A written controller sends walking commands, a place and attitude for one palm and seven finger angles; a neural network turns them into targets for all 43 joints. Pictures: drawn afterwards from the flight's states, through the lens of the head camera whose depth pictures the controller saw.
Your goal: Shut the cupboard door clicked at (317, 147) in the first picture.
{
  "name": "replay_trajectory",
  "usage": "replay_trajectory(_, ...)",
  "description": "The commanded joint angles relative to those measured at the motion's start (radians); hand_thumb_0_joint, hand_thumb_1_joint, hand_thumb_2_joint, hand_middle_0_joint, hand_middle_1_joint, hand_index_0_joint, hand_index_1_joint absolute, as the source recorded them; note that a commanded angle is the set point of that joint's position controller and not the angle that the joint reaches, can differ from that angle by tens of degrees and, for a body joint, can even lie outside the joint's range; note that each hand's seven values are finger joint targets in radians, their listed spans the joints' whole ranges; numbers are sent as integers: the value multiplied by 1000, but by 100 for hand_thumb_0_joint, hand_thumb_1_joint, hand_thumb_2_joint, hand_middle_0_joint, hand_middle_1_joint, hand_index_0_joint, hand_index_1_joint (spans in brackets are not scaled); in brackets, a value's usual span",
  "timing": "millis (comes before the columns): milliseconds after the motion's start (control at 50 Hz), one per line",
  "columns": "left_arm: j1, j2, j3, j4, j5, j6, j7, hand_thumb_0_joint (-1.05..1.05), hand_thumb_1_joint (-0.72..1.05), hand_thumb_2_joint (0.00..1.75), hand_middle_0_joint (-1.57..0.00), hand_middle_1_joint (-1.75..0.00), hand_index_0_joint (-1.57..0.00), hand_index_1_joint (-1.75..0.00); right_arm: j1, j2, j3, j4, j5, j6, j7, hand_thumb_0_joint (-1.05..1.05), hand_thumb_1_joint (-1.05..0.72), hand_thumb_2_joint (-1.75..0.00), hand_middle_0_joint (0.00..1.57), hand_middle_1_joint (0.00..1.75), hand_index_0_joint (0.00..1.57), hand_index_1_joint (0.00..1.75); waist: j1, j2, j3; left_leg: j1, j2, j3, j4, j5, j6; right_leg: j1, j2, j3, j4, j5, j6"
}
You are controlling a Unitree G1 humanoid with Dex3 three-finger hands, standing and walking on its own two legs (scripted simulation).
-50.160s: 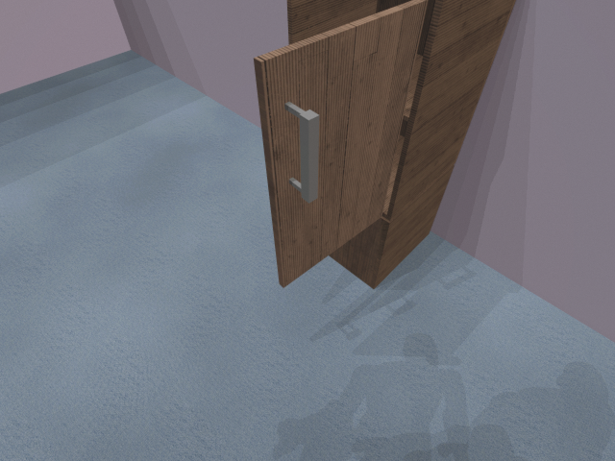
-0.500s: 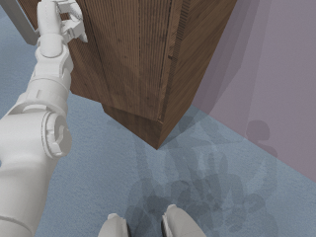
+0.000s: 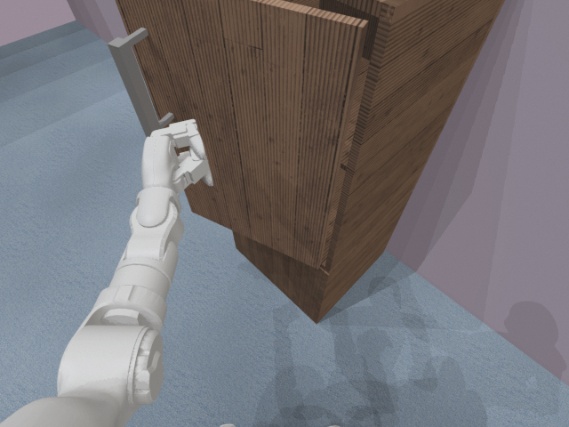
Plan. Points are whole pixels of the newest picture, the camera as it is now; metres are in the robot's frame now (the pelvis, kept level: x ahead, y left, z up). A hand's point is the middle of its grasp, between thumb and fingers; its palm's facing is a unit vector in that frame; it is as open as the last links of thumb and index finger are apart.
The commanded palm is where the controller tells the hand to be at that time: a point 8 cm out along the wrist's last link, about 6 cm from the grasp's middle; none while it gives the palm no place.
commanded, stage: pull the fist back off the door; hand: left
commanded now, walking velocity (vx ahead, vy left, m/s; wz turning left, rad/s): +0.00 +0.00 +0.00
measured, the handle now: (147, 87) +0.64 +0.21 +0.12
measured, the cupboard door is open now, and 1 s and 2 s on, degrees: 18 18 18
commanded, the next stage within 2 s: draw the hand back to the body in 0.06 s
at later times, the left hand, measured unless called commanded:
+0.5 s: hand (163, 190) +0.40 +0.14 +0.13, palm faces +0.04 -1.00 -0.01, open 3.1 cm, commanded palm +0.36 +0.19 +0.15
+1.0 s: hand (36, 281) +0.26 +0.23 +0.17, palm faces +0.26 -0.94 -0.22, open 3.5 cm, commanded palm +0.22 +0.27 +0.18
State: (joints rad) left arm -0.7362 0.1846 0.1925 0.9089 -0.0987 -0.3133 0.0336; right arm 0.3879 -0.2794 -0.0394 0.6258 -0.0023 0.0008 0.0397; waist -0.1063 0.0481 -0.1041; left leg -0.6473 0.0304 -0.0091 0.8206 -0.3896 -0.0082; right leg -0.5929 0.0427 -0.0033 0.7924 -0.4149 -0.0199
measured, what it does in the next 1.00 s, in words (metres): stands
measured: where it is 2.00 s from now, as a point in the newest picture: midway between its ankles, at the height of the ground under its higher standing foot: outside the picture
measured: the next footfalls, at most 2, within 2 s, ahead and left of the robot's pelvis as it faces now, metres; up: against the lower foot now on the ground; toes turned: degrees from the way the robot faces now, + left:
none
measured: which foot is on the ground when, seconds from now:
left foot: down 0.00-1.00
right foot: down 0.00-1.00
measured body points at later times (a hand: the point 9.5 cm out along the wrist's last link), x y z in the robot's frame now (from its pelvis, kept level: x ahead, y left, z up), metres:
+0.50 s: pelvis -0.01 +0.00 +0.01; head +0.00 -0.02 +0.46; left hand +0.39 +0.20 +0.13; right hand +0.03 -0.25 -0.12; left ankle +0.00 +0.12 -0.70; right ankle -0.02 -0.11 -0.70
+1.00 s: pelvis -0.01 +0.02 +0.03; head -0.03 +0.01 +0.48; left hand +0.24 +0.28 +0.18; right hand +0.20 -0.19 -0.03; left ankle +0.00 +0.12 -0.70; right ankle -0.02 -0.11 -0.70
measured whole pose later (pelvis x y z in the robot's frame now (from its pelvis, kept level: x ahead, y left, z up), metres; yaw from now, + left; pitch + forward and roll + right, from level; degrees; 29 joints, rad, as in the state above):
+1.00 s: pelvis -0.01 +0.02 +0.03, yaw +1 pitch -3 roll -1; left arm 0.08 0.29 0.12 -0.07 -0.09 -0.01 0.06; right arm 0.15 -0.22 0.06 0.56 0.04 -0.02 -0.08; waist 0.05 0.05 -0.01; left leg -0.20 -0.01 0.00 0.51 -0.26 0.02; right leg -0.14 0.00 0.00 0.47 -0.28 0.01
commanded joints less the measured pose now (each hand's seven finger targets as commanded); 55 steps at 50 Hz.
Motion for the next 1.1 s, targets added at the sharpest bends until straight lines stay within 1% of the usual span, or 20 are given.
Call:
replay_trajectory(0, -599, 106, -78, -257, 19, -92, 5, 0, 90, 90, -130, -150, -130, -150, 80, -105, -41, -25, 15, -27, -17, 0, -90, -90, 20, 30, 20, 30, -67, -18, -360, 347, -26, 6, -38, 335, 34, 41, 9, -16, -92, 448, 15)
replay_trajectory(80, -634, 148, -35, -53, 14, 5, 19, 0, 90, 90, -130, -150, -130, -150, 50, -112, -22, -16, 27, -15, -35, 0, -90, -90, 20, 30, 20, 30, -69, -83, -231, 224, -38, 10, -78, 178, 38, 27, -5, -5, -136, 317, 19)
replay_trajectory(100, -641, 160, -19, -20, 9, 19, 24, 0, 90, 90, -130, -150, -130, -150, 47, -113, -17, -18, 26, -13, -39, 0, -90, -90, 20, 30, 20, 30, -67, -103, -228, 206, -40, 7, -85, 158, 38, 36, -6, -6, -139, 295, 19)
replay_trajectory(160, -681, 165, 7, -6, -5, 5, 32, 0, 90, 90, -130, -150, -130, -150, 31, -109, -6, -29, 21, -22, -41, 0, -90, -90, 20, 30, 20, 30, -57, -72, -275, 215, -43, 3, -78, 177, 36, 41, -9, -5, -122, 299, 13)
replay_trajectory(220, -511, 259, 111, -82, -9, -60, 18, 0, 90, 90, -130, -150, -130, -150, 32, -115, -9, -64, 11, -29, -35, 0, -90, -90, 20, 30, 20, 30, 24, -49, -436, 269, -44, 9, -69, 299, 31, 150, -6, -6, -78, 414, 1)
replay_trajectory(260, -401, 252, 102, -183, -5, -89, -5, 0, 90, 90, -130, -150, -130, -150, 21, -107, -10, -95, 11, -31, -27, 0, -90, -90, 20, 30, 20, 30, 56, -27, -497, 292, -42, 20, -70, 369, 29, 203, -6, -4, -60, 490, 0)
replay_trajectory(280, -334, 248, 91, -217, 3, -88, -19, 0, 90, 90, -130, -150, -130, -150, 19, -106, -12, -106, 15, -30, -23, 0, -90, -90, 20, 30, 20, 30, 65, -41, -491, 287, -41, 28, -74, 385, 31, 226, -5, -4, -63, 516, 0)
replay_trajectory(320, -177, 254, 92, -235, 2, -50, -45, 0, 90, 90, -130, -150, -130, -150, 13, -111, -16, -127, 25, -19, -23, 0, -90, -90, 20, 30, 20, 30, 77, -108, -426, 245, -40, 43, -94, 371, 38, 268, -3, -4, -86, 541, 5)
replay_trajectory(360, -177, 213, 47, -310, -29, 6, -74, 0, 90, 90, -130, -150, -130, -150, -15, -110, -16, -141, 44, -12, -32, 0, -90, -90, 20, 30, 20, 30, 52, -154, -313, 229, -36, 54, -129, 277, 45, 251, -3, -4, -144, 471, 18)
replay_trajectory(440, -194, 226, 52, -554, -113, 64, -108, 0, 90, 90, -130, -150, -130, -150, -89, -105, -12, -159, 63, -24, -69, 0, -90, -90, 20, 30, 20, 30, 57, -120, -264, 297, -40, 56, -171, 220, 56, 278, -5, 9, -218, 382, 24)
replay_trajectory(480, -211, 201, 6, -663, -115, 60, -119, 0, 90, 90, -130, -150, -130, -150, -110, -93, -5, -152, 65, -41, -82, 0, -90, -90, 20, 30, 20, 30, 46, -68, -246, 347, -36, 47, -185, 214, 58, 257, -1, 3, -227, 349, 20)
replay_trajectory(520, -159, 220, 1, -740, -104, 51, -121, 0, 90, 90, -130, -150, -130, -150, -127, -91, 0, -149, 64, -61, -93, 0, -90, -90, 20, 30, 20, 30, 56, 13, -234, 387, -35, 35, -195, 214, 55, 243, 1, -5, -224, 317, 12)
replay_trajectory(560, -50, 208, -14, -752, -103, 66, -132, 0, 90, 90, -130, -150, -130, -150, -152, -86, 8, -143, 67, -76, -93, 0, -90, -90, 20, 30, 20, 30, 69, 35, -209, 399, -34, 23, -216, 191, 50, 233, -2, -13, -229, 279, 6)
replay_trajectory(660, 202, 219, 27, -751, -151, 208, -180, 0, 90, 90, -116, -135, -116, -135, -229, -93, 21, -179, 83, -86, -99, 0, -90, -90, 20, 30, 20, 30, 117, -60, -137, 373, -40, 20, -263, 149, 46, 277, -16, -21, -266, 234, 8)
replay_trajectory(680, 216, 246, -31, -902, -54, 168, -102, 0, 90, 90, -113, -132, -113, -132, -258, -61, 19, -196, 72, -71, -114, 0, -90, -90, 20, 30, 20, 30, 99, -106, -93, 405, -43, 20, -298, 166, 46, 276, -36, 21, -324, 221, 14)
replay_trajectory(720, 363, 236, -4, -890, -45, 185, -48, 0, 90, 90, -108, -126, -108, -126, -279, -65, 23, -196, 65, -53, -127, 0, -90, -90, 20, 30, 20, 30, 109, -156, -43, 397, -37, 17, -316, 153, 49, 287, -37, 16, -351, 193, 21)
replay_trajectory(820, 394, 279, 12, -1109, -9, 204, 7, 0, 90, 90, -94, -111, -94, -111, -313, -60, 38, -198, 55, -40, -136, 0, -90, -90, 20, 30, 20, 30, 108, -31, -60, 506, -27, 10, -368, 208, 46, 349, -33, 4, -378, 243, 11)
replay_trajectory(860, 401, 269, 0, -1189, 1, 208, 24, 0, 90, 90, -89, -105, -89, -105, -323, -49, 47, -200, 52, -45, -136, 0, -90, -90, 20, 30, 20, 30, 106, 40, -67, 551, -23, 3, -389, 225, 40, 366, -34, -3, -387, 255, 5)
replay_trajectory(940, 499, 258, -7, -1307, 13, 214, 46, 0, 90, 90, -78, -93, -78, -93, -329, -45, 54, -192, 40, -67, -133, 0, -90, -90, 20, 30, 20, 30, 112, 88, -67, 599, -15, -12, -424, 276, 30, 409, -29, -16, -401, 287, -2)
replay_trajectory(1080, 799, 266, 75, -1319, 11, 236, 51, 0, 90, 90, -58, -72, -58, -72, -342, -45, 55, -186, 27, -59, -121, 0, -90, -90, 20, 30, 20, 30, 139, -32, 13, 567, -10, -8, -458, 325, 27, 458, -30, -30, -425, 326, 4)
